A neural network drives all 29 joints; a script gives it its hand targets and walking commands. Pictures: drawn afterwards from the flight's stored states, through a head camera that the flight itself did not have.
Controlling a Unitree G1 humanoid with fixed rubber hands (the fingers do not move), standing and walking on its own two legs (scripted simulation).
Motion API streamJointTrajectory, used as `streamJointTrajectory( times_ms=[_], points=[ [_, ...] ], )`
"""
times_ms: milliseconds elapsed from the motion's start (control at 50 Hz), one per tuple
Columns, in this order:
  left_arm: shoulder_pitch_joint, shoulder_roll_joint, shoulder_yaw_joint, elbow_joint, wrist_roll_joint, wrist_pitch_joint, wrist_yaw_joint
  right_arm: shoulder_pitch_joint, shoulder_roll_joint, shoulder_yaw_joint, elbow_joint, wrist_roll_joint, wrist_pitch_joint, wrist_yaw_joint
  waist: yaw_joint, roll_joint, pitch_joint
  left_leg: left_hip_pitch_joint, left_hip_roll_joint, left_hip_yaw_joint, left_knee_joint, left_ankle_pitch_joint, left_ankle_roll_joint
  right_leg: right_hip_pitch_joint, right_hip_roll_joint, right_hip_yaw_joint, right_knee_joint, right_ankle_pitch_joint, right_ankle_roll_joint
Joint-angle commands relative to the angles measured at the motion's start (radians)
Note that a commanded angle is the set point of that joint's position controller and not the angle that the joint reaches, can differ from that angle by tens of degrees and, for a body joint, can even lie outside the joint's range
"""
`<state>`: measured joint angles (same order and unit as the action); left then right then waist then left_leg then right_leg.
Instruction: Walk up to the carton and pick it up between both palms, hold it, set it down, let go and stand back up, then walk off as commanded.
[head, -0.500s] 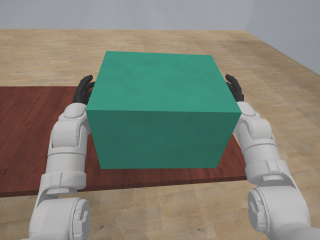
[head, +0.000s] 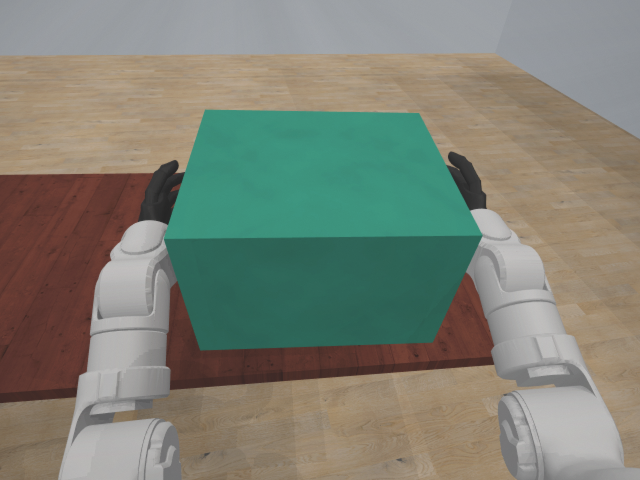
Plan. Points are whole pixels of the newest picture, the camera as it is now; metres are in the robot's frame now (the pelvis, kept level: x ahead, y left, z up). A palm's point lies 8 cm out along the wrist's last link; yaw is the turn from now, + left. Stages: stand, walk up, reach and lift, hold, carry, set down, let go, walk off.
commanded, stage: hold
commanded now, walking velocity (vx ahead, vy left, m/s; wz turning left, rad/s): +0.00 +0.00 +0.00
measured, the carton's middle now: (316, 224) +0.38 +0.00 +0.17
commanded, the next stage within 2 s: none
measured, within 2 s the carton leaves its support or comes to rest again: neither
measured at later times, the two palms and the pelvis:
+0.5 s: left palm (154, 227) +0.35 +0.19 +0.18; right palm (465, 217) +0.36 -0.18 +0.19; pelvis +0.00 +0.01 +0.00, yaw +0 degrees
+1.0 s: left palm (155, 224) +0.35 +0.19 +0.18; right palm (467, 214) +0.36 -0.18 +0.20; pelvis -0.01 +0.00 +0.00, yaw +0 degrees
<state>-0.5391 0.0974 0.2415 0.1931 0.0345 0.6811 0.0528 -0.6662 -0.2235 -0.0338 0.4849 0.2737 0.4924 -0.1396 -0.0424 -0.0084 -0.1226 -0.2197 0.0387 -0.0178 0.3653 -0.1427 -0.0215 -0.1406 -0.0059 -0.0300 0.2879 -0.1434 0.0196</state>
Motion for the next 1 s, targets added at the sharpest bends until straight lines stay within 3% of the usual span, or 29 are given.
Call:
streamJointTrajectory(
  times_ms=[0, 380, 680, 980],
  points=[
    [-0.864, -0.626, -0.570, -0.306, -0.172, -0.097, -0.164, -0.869, 0.723, 0.418, -0.515, 0.151, -0.071, 0.118, -0.006, 0.023, -0.550, 0.224, -0.102, 0.003, -0.010, 0.243, -0.012, 0.139, 0.074, 0.028, -0.002, 0.308, 0.033],
    [-0.821, -0.635, -0.599, -0.364, -0.164, -0.067, -0.161, -0.813, 0.667, 0.409, -0.530, 0.155, -0.055, 0.127, -0.016, 0.061, -0.514, 0.279, -0.083, -0.005, -0.005, 0.297, -0.039, 0.095, 0.090, 0.010, -0.013, 0.266, 0.012],
    [-0.870, -0.637, -0.565, -0.256, -0.162, -0.081, -0.157, -0.884, 0.694, 0.386, -0.449, 0.133, -0.068, 0.143, 0.005, 0.033, -0.507, 0.231, -0.082, 0.003, -0.031, 0.165, -0.012, 0.071, 0.076, 0.021, -0.021, 0.174, 0.011],
    [-0.903, -0.636, -0.551, -0.232, -0.167, -0.101, -0.167, -0.906, 0.729, 0.387, -0.428, 0.133, -0.077, 0.130, 0.001, 0.021, -0.522, 0.210, -0.092, 0.007, -0.028, 0.165, -0.003, 0.097, 0.069, 0.028, -0.017, 0.202, 0.023]
  ],
)
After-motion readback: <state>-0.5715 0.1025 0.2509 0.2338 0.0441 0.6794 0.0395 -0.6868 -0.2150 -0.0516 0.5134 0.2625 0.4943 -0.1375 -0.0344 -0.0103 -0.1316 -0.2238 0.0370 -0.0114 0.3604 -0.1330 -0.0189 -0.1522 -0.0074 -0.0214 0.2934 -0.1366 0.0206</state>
